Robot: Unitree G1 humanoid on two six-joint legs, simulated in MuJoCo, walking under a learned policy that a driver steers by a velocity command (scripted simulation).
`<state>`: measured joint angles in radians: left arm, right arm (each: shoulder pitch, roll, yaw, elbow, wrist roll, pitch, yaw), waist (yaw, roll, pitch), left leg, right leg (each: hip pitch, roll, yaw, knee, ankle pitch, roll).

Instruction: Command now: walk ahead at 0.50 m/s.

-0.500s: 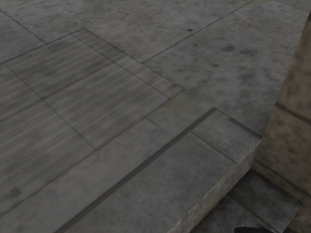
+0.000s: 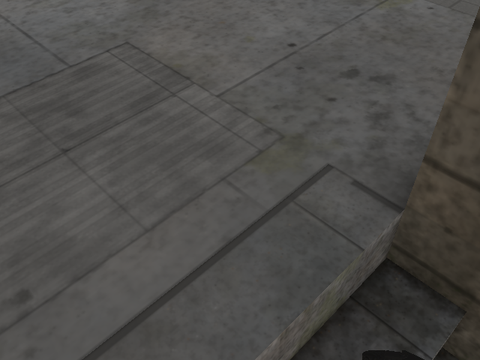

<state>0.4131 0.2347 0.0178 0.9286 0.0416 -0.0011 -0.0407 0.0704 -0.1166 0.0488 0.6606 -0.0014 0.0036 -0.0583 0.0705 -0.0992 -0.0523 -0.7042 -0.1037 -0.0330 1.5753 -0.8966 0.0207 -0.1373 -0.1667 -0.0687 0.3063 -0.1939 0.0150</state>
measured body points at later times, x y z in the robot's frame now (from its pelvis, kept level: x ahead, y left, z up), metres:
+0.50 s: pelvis +0.00 +0.00 +0.00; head -0.01 -0.01 +0.45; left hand -0.02 +0.25 -0.14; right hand +0.22 -0.18 -0.08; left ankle -0.02 +0.17 -0.56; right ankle -0.02 -0.11 -0.76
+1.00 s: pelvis +0.00 +0.01 +0.00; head -0.01 +0.00 +0.45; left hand -0.04 +0.25 -0.14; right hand +0.21 -0.17 -0.08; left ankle -0.02 +0.17 -0.55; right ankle -0.02 -0.11 -0.76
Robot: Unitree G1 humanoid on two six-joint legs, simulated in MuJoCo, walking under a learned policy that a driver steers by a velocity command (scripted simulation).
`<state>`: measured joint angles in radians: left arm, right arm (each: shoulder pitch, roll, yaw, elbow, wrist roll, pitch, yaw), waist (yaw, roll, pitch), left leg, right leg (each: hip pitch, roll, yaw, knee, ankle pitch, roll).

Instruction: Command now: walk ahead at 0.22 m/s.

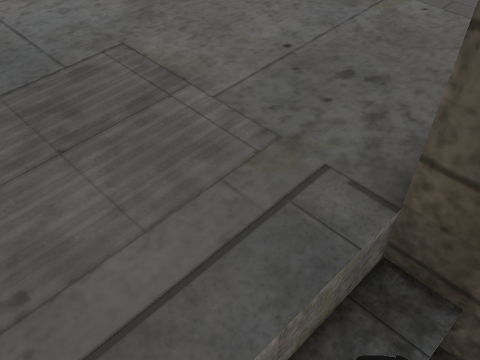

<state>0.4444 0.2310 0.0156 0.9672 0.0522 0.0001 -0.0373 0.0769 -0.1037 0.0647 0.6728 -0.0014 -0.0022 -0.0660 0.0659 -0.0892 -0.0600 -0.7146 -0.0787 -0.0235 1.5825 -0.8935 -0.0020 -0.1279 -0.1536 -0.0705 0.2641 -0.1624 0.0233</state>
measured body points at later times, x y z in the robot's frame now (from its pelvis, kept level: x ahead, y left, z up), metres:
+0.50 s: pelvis -0.03 +0.00 -0.01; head -0.05 +0.00 +0.44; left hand -0.12 +0.25 -0.16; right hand +0.13 -0.16 -0.12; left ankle -0.02 +0.16 -0.56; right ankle -0.02 -0.12 -0.76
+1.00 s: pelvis -0.02 -0.01 +0.00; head -0.05 -0.01 +0.45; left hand -0.11 +0.23 -0.16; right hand +0.12 -0.17 -0.13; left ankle -0.02 +0.16 -0.56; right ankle -0.02 -0.12 -0.76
